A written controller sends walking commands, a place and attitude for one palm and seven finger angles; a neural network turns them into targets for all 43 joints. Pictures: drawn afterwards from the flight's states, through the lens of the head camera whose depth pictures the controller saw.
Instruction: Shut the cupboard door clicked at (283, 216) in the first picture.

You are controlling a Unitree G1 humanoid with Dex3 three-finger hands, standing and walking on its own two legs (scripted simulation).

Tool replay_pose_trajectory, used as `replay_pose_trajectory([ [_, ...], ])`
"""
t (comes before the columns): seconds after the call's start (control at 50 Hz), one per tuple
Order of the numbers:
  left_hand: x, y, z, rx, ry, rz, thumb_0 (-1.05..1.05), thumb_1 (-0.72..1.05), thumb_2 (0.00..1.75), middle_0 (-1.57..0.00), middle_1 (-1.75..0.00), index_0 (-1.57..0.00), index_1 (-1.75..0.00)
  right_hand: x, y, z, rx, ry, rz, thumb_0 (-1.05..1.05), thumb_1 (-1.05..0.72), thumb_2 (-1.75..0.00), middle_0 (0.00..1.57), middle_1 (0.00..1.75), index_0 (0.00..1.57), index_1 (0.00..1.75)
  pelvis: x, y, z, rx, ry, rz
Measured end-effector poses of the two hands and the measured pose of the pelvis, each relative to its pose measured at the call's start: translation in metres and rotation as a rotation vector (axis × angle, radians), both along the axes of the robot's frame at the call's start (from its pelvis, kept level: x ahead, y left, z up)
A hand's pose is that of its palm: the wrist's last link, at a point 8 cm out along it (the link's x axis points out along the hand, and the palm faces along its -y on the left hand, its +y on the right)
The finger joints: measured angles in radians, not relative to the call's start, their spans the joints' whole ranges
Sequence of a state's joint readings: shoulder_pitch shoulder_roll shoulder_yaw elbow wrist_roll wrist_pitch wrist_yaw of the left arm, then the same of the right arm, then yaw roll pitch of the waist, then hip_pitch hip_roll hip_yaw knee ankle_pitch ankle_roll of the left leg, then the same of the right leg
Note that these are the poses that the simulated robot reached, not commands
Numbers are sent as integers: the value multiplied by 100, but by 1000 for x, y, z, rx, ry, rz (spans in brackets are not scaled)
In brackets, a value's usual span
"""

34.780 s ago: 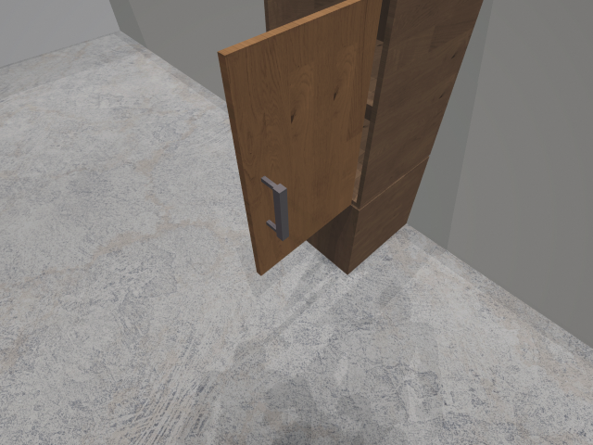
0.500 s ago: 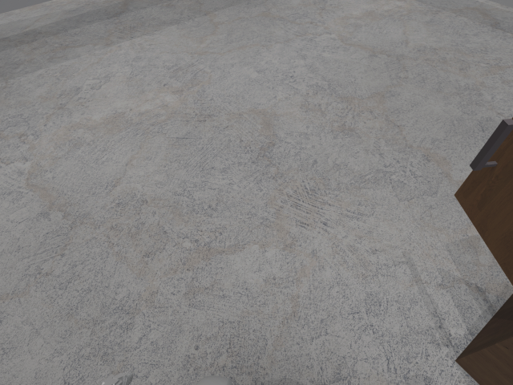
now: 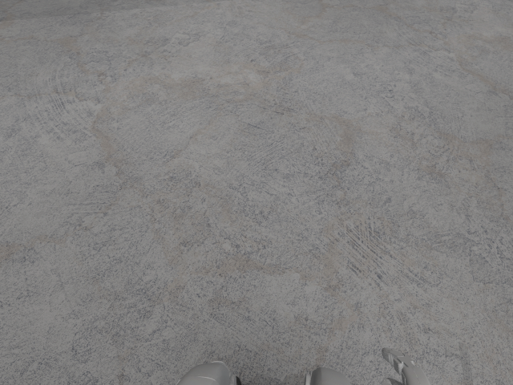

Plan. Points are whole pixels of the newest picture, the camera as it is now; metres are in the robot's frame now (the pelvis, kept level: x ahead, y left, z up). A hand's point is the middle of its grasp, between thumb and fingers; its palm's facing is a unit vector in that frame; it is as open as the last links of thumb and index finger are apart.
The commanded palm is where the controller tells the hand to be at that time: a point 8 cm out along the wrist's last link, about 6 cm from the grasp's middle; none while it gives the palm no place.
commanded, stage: walk to a spot facing it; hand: left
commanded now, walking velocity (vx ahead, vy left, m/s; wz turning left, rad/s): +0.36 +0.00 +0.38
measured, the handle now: out of the picture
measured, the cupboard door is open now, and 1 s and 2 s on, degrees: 60 60 60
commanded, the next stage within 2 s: turn to face it in 0.32 s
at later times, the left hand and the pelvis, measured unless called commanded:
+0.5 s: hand (197, 244) +0.37 +0.15 -0.13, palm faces +0.14 -0.97 -0.21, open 7.3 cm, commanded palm none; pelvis +0.24 -0.04 +0.01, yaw +12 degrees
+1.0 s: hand (177, 263) +0.33 +0.19 -0.15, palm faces +0.11 -0.98 -0.19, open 7.3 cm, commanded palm none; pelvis +0.31 -0.01 +0.02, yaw -2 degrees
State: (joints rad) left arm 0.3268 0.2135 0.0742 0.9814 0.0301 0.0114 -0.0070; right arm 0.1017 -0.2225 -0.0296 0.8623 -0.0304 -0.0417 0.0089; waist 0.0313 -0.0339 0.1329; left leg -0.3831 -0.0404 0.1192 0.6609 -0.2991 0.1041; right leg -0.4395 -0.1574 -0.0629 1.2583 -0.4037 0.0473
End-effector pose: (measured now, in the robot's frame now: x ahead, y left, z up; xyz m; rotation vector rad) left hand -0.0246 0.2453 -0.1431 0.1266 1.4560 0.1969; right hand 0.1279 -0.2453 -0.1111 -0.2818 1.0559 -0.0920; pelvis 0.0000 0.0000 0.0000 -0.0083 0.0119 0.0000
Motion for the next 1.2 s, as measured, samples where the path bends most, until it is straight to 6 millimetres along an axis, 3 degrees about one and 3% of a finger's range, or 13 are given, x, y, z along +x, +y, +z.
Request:
replay_pose_trajectory([
  [0.1, 117, 11, 23, 22, -238, -24, 0, 91, 90, -20, -30, -19, -30, -2, 7, 8, 10, 113, -23, 1, -90, -90, 20, 30, 20, 30, 42, 1, 18, -8, 4, 42],
  [0.18, 198, 8, 39, 24, -361, -50, 0, 92, 90, -19, -30, -19, -30, -6, 9, 10, 30, 197, -69, 1, -90, -90, 20, 30, 20, 30, 81, -3, 25, -11, 5, 67],
  [0.32, 318, -17, 47, 16, -467, -102, 0, 91, 90, -19, -30, -19, -30, -3, -3, -1, 47, 356, -146, 1, -90, -90, 20, 30, 20, 30, 154, -20, 19, 11, 8, 103],
  [0.4, 374, -36, 42, 32, -516, -107, 0, 91, 90, -20, -30, -19, -30, 17, -21, -17, 48, 459, -160, 1, -90, -90, 20, 30, 20, 30, 201, -35, 3, 25, 9, 148],
  [0.44, 383, -42, 41, 45, -526, -86, 0, 91, 90, -20, -30, -20, -30, 39, -30, -23, 41, 486, -143, 1, -90, -90, 20, 30, 20, 30, 217, -40, 1, 15, 2, 175],
  [0.48, 379, -46, 41, 51, -502, -46, 0, 91, 90, -20, -30, -20, -30, 72, -38, -22, 26, 471, -101, 1, -90, -90, 20, 30, 20, 30, 229, -42, 5, 16, -8, 201],
  [0.58, 334, -53, 35, 48, -329, 67, 0, 91, 90, -20, -30, -20, -30, 175, -41, -14, 11, 323, 4, 1, -91, -90, 20, 30, 19, 30, 259, -44, 17, 15, 1, 216],
  [0.7, 280, -44, 23, 31, -115, 145, -1, 94, 90, -20, -30, -20, -30, 277, -11, -2, 25, 123, 67, 1, -91, -90, 19, 30, 19, 30, 285, -34, 19, -5, 5, 155],
  [0.8, 262, -31, 6, -14, 1, 163, 0, 93, 90, -20, -30, -20, -30, 323, 21, 8, 33, -7, 77, 1, -91, -90, 20, 30, 19, 30, 301, -16, 11, -17, -10, 89],
  [0.88, 282, -20, 9, -28, 6, 127, 0, 92, 90, -20, -30, -19, -30, 326, 30, 17, 31, -28, 61, 0, -91, -90, 20, 30, 20, 30, 307, -10, 17, -26, -19, 44],
  [0.98, 334, -8, 18, -14, -80, 54, 0, 92, 90, -20, -30, -19, -30, 306, 19, 17, 30, 17, -13, 1, -90, -90, 20, 30, 20, 30, 312, -11, 22, -33, -23, -14],
  [1.08, 398, -10, 27, 21, -166, -71, 0, 92, 90, -19, -30, -19, -30, 269, -12, 7, 30, 76, -137, 1, -90, -90, 20, 30, 20, 30, 317, -21, 20, -26, -20, -82],
  [1.2, 475, -35, 33, 84, -291, -245, 0, 91, 90, -19, -30, -19, -30, 215, -65, -24, 32, 160, -293, 1, -90, -90, 20, 30, 20, 30, 325, -47, 0, 5, -13, -163],
])
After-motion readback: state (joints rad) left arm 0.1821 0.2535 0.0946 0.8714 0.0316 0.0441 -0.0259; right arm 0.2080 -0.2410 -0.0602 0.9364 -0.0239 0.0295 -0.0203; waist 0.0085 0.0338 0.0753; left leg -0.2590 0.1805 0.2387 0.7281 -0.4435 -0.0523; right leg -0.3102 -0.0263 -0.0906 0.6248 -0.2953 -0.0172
